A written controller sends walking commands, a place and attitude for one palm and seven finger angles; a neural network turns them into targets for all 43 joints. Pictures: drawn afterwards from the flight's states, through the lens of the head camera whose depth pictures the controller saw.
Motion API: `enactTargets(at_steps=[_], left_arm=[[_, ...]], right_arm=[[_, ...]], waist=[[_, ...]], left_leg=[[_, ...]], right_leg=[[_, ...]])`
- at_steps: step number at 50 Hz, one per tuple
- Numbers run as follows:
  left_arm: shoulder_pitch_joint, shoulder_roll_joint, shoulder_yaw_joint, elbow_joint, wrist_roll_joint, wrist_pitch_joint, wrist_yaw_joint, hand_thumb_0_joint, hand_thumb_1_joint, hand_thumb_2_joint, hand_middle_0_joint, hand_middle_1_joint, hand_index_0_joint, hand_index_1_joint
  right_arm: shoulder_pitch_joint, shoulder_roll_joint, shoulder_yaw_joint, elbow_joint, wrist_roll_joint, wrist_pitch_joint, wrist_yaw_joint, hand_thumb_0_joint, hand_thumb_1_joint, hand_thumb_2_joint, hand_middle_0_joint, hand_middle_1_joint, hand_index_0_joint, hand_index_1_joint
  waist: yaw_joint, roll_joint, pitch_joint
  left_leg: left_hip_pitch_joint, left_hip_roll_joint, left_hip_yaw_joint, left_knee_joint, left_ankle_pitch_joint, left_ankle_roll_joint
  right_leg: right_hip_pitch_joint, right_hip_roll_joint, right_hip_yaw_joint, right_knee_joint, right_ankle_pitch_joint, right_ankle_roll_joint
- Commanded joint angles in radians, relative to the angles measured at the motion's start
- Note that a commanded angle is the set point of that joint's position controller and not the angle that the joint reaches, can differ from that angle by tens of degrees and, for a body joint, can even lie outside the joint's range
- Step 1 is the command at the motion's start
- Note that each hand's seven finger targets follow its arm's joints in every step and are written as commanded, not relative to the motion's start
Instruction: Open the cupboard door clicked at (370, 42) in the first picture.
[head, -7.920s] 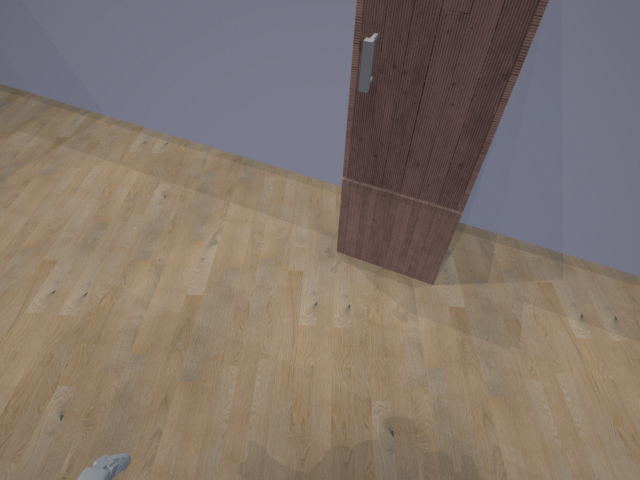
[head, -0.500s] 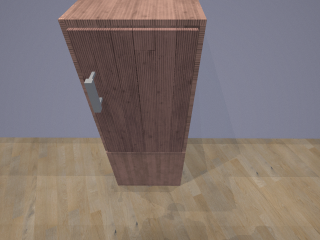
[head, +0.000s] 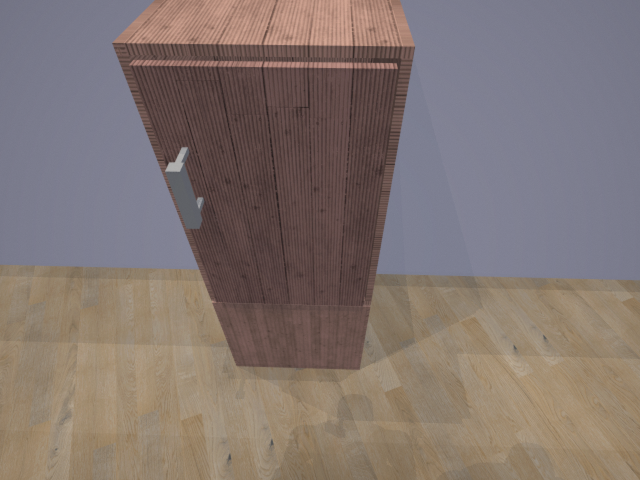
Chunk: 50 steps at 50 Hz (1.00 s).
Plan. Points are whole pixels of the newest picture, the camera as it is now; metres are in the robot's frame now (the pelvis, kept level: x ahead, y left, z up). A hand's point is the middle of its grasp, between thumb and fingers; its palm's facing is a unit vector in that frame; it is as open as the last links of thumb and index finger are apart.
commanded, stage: look again from close up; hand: left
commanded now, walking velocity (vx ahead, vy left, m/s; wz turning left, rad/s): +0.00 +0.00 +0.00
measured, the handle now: (188, 188) +0.54 +0.25 +0.05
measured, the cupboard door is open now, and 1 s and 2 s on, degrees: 0 0 0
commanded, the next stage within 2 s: raise the hand with hooked fingers in 0.32 s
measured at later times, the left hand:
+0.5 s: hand out of the picture +0.08 +0.19 -0.14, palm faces +0.16 -0.96 -0.24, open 7.3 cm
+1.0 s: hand (149, 454) +0.16 +0.21 -0.02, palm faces +0.17 -0.98 -0.08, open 9.5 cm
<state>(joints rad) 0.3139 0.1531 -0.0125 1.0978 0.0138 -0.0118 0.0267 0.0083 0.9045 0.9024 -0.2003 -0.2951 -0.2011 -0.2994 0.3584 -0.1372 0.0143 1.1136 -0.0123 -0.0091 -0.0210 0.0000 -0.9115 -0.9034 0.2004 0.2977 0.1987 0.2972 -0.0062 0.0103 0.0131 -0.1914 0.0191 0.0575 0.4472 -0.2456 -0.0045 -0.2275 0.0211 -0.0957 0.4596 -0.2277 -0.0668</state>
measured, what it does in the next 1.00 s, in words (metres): lowers itself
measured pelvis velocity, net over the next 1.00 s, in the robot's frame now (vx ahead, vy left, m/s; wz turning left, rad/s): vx -0.02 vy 0.00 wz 0.04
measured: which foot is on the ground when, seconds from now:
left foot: down 0.00-1.00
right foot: down 0.00-1.00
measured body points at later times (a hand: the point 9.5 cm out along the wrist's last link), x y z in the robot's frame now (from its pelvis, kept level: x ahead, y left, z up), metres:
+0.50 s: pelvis +0.03 +0.00 +0.00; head +0.04 -0.01 +0.45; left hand +0.07 +0.24 -0.12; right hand +0.05 -0.23 -0.16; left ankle +0.00 +0.12 -0.74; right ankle +0.02 -0.07 -0.74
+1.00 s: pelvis -0.02 +0.00 -0.08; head +0.03 +0.02 +0.37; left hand +0.14 +0.26 -0.01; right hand +0.23 -0.21 -0.12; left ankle +0.00 +0.12 -0.74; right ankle +0.02 -0.07 -0.74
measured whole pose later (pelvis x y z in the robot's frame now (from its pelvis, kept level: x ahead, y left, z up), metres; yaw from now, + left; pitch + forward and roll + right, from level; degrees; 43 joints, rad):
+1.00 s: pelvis -0.02 +0.00 -0.08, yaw +3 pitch +11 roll -1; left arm 0.48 0.19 0.15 -0.02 -0.23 -0.57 -0.19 0.02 0.42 0.70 -0.23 -0.60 -0.23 -0.61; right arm 0.13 -0.25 -0.02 0.50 0.01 -0.22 -0.03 0.00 -0.91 -0.90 0.20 0.30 0.20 0.30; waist 0.06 0.00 -0.10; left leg -0.80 0.02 -0.01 1.11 -0.51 0.00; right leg -0.78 -0.02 -0.16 1.06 -0.48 -0.07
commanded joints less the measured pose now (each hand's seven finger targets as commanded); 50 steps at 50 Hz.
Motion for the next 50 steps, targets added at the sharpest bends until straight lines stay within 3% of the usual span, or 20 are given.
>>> enactTargets(at_steps=[1, 20, 21, 22, 23, 24, 25, 26, 27, 28, 31, 32, 34, 35, 37, 39, 43, 45, 48, 50], left_arm=[[0.029, 0.1, 0.02, -0.026, -0.004, -0.029, 0.006, 0.0, 0.9, 0.9, -0.2, -0.3, -0.2, -0.3], [0.034, 0.086, 0.024, -0.003, 0.0, -0.028, 0.01, 0.0, 0.9, 0.9, -0.2, -0.3, -0.2, -0.3], [0.136, 0.11, 0.032, 0.039, 0.003, -0.038, 0.055, 0.0, 0.9, 0.9, -0.2, -0.3, -0.2, -0.3], [-0.612, 0.289, 0.063, -1.522, -0.225, -0.261, 0.031, 0.0, 0.877, 0.89, -0.202, -0.315, -0.202, -0.315], [-0.219, 0.246, 0.103, -1.267, -0.135, -0.204, 0.078, 0.0, 0.853, 0.88, -0.203, -0.33, -0.203, -0.33], [-0.178, 0.168, 0.063, -1.201, -0.155, -0.153, 0.129, 0.0, 0.83, 0.87, -0.205, -0.345, -0.205, -0.345], [0.121, -0.063, -0.052, -0.969, -0.153, -0.05, 0.121, 0.0, 0.807, 0.86, -0.207, -0.36, -0.207, -0.36], [-0.025, -0.066, -0.079, -1.17, -0.196, -0.08, 0.094, 0.0, 0.783, 0.85, -0.208, -0.375, -0.208, -0.375], [-0.022, -0.001, -0.029, -1.189, -0.186, -0.127, 0.077, 0.0, 0.76, 0.84, -0.21, -0.39, -0.21, -0.39], [-0.004, -0.015, -0.033, -1.133, -0.173, -0.176, 0.059, 0.0, 0.737, 0.83, -0.212, -0.405, -0.212, -0.405], [0.277, -0.058, 0.037, -0.901, -0.196, -0.327, -0.063, 0.0, 0.667, 0.8, -0.217, -0.45, -0.217, -0.45], [0.36, -0.048, 0.067, -0.914, -0.22, -0.397, -0.121, 0.0, 0.643, 0.79, -0.218, -0.465, -0.218, -0.465], [0.435, 0.049, 0.195, -0.893, -0.247, -0.51, -0.242, 0.0, 0.597, 0.77, -0.222, -0.495, -0.222, -0.495], [0.403, 0.067, 0.21, -0.926, -0.258, -0.563, -0.307, 0.0, 0.573, 0.76, -0.223, -0.51, -0.223, -0.51], [0.367, 0.133, 0.265, -0.997, -0.237, -0.569, -0.329, 0.0, 0.527, 0.74, -0.227, -0.54, -0.227, -0.54], [0.245, 0.165, 0.27, -1.159, -0.242, -0.543, -0.299, 0.0, 0.48, 0.72, -0.23, -0.57, -0.23, -0.57], [0.018, 0.142, 0.242, -1.417, -0.249, -0.605, -0.206, 0.0, 0.387, 0.68, -0.237, -0.63, -0.237, -0.63], [-0.109, 0.136, 0.193, -1.512, -0.246, -0.664, -0.199, 0.0, 0.34, 0.66, -0.24, -0.66, -0.24, -0.66], [-0.145, 0.099, 0.084, -1.468, -0.25, -0.687, -0.26, 0.0, 0.27, 0.63, -0.245, -0.705, -0.245, -0.705], [-0.165, 0.133, 0.072, -1.355, -0.256, -0.618, -0.325, 0.0, 0.223, 0.61, -0.248, -0.735, -0.248, -0.735]], right_arm=[[0.041, -0.075, -0.009, -0.016, -0.002, -0.024, -0.007, 0.0, -0.9, -0.9, 0.2, 0.3, 0.2, 0.3], [0.006, -0.076, -0.012, 0.004, -0.001, -0.03, -0.02, 0.0, -0.9, -0.9, 0.2, 0.3, 0.2, 0.3], [-0.124, -0.115, -0.025, -0.068, 0.012, -0.027, -0.011, 0.0, -0.9, -0.9, 0.2, 0.3, 0.2, 0.3], [-0.099, -0.302, -0.039, -0.433, 0.057, -0.188, -0.052, 0.0, -0.9, -0.9, 0.2, 0.3, 0.2, 0.3], [-0.187, -0.197, -0.012, -0.368, 0.036, -0.269, -0.084, 0.0, -0.9, -0.9, 0.2, 0.3, 0.2, 0.3], [-0.169, -0.209, -0.033, -0.318, 0.046, -0.295, -0.085, 0.0, -0.9, -0.9, 0.2, 0.3, 0.2, 0.3], [-0.129, -0.156, -0.036, -0.317, 0.059, -0.292, -0.074, 0.0, -0.9, -0.9, 0.2, 0.3, 0.2, 0.3], [-0.152, -0.204, -0.04, -0.398, 0.07, -0.306, -0.07, 0.0, -0.9, -0.9, 0.2, 0.3, 0.2, 0.3], [-0.153, -0.231, -0.06, -0.415, 0.056, -0.321, -0.072, 0.0, -0.9, -0.9, 0.2, 0.3, 0.2, 0.3], [-0.153, -0.238, -0.066, -0.442, 0.036, -0.332, -0.07, 0.0, -0.9, -0.9, 0.2, 0.3, 0.2, 0.3], [-0.183, -0.226, -0.091, -0.527, 0.02, -0.332, -0.036, 0.0, -0.9, -0.9, 0.2, 0.3, 0.2, 0.3], [-0.202, -0.228, -0.097, -0.557, 0.017, -0.329, -0.022, 0.0, -0.9, -0.9, 0.2, 0.3, 0.2, 0.3], [-0.227, -0.235, -0.116, -0.605, 0.02, -0.31, 0.015, 0.0, -0.9, -0.9, 0.2, 0.3, 0.2, 0.3], [-0.245, -0.24, -0.117, -0.635, 0.018, -0.299, 0.027, 0.0, -0.9, -0.9, 0.2, 0.3, 0.2, 0.3], [-0.273, -0.226, -0.116, -0.696, 0.023, -0.267, 0.03, 0.0, -0.9, -0.9, 0.2, 0.3, 0.2, 0.3], [-0.282, -0.218, -0.109, -0.741, 0.021, -0.237, 0.027, 0.0, -0.9, -0.9, 0.2, 0.3, 0.2, 0.3], [-0.207, -0.188, -0.097, -0.762, 0.019, -0.231, 0.007, 0.0, -0.9, -0.9, 0.2, 0.3, 0.2, 0.3], [-0.183, -0.194, -0.088, -0.742, 0.016, -0.236, -0.009, 0.0, -0.9, -0.9, 0.2, 0.3, 0.2, 0.3], [-0.176, -0.219, -0.068, -0.714, 0.026, -0.269, -0.026, 0.0, -0.9, -0.9, 0.2, 0.3, 0.2, 0.3], [-0.172, -0.239, -0.056, -0.702, 0.039, -0.274, -0.039, 0.0, -0.9, -0.9, 0.2, 0.3, 0.2, 0.3]], waist=[[0.006, -0.012, 0.05], [0.01, -0.008, 0.039], [0.06, -0.05, 0.103], [-0.089, 0.159, -0.403], [0.011, 0.319, -0.39], [-0.022, 0.29, -0.309], [-0.022, 0.134, -0.173], [-0.03, 0.063, -0.076], [-0.05, -0.054, -0.091], [-0.065, -0.19, -0.03], [0.026, -0.398, -0.006], [0.058, -0.408, -0.056], [0.101, -0.273, -0.149], [0.092, -0.182, -0.187], [0.114, -0.013, -0.241], [0.11, 0.078, -0.271], [0.023, 0.123, -0.347], [-0.034, 0.082, -0.359], [-0.085, 0.087, -0.297], [-0.1, 0.045, -0.255]], left_leg=[[-0.066, 0.078, -0.074, -0.086, 0.024, 0.036], [-0.013, 0.092, -0.076, -0.08, 0.15, 0.037], [-0.12, 0.078, -0.014, 0.152, 0.073, -0.001], [0.17, -0.022, -0.04, -0.018, 0.217, 0.046], [0.199, -0.008, -0.013, -0.024, 0.385, 0.053], [0.128, 0.009, -0.031, -0.004, 0.342, 0.021], [0.049, 0.017, -0.053, -0.004, 0.312, 0.032], [-0.001, 0.013, -0.08, 0.013, 0.268, 0.033], [-0.02, 0.005, -0.074, 0.056, 0.213, 0.038], [-0.093, -0.008, -0.081, 0.096, 0.155, 0.044], [-0.312, -0.029, -0.073, 0.207, 0.047, 0.02], [-0.377, -0.038, -0.064, 0.243, 0.03, 0.011], [-0.426, -0.058, -0.042, 0.314, 0.07, -0.01], [-0.443, -0.064, -0.032, 0.353, 0.093, -0.017], [-0.482, -0.074, 0.007, 0.392, 0.088, -0.005], [-0.488, -0.072, 0.009, 0.411, 0.062, 0.005], [-0.448, -0.037, -0.037, 0.473, 0.032, 0.027], [-0.456, -0.022, -0.067, 0.511, -0.016, 0.035], [-0.468, -0.008, -0.092, 0.52, -0.101, 0.038], [-0.506, -0.007, -0.106, 0.511, -0.157, 0.041]], right_leg=[[0.027, -0.14, 0.163, -0.12, 0.002, 0.006], [0.068, -0.14, 0.134, -0.074, 0.209, 0.009], [0.043, -0.213, 0.22, -0.089, 0.693, 0.087], [0.153, -0.126, 0.173, -0.002, 0.486, 0.038], [0.148, -0.053, 0.129, 0.031, 0.309, 0.007], [0.07, -0.048, 0.066, 0.026, 0.17, 0.018], [0.006, -0.044, 0.036, 0.02, 0.15, 0.032], [-0.037, -0.045, 0.025, 0.027, 0.159, 0.043], [-0.1, -0.039, 0.022, 0.027, 0.114, 0.051], [-0.18, -0.034, 0.012, 0.039, 0.06, 0.061], [-0.273, -0.032, 0.021, 0.148, -0.026, 0.069], [-0.243, -0.039, 0.045, 0.189, 0.014, 0.073], [-0.176, -0.054, 0.077, 0.289, 0.188, 0.059], [-0.169, -0.063, 0.08, 0.339, 0.262, 0.051], [-0.188, -0.068, 0.101, 0.38, 0.24, 0.038], [-0.233, -0.057, 0.109, 0.4, 0.138, 0.028], [-0.353, -0.031, 0.113, 0.413, 0.03, 0.035], [-0.424, -0.021, 0.123, 0.416, -0.061, 0.039], [-0.513, -0.013, 0.106, 0.403, -0.172, 0.037], [-0.505, -0.012, 0.107, 0.378, -0.224, 0.042]])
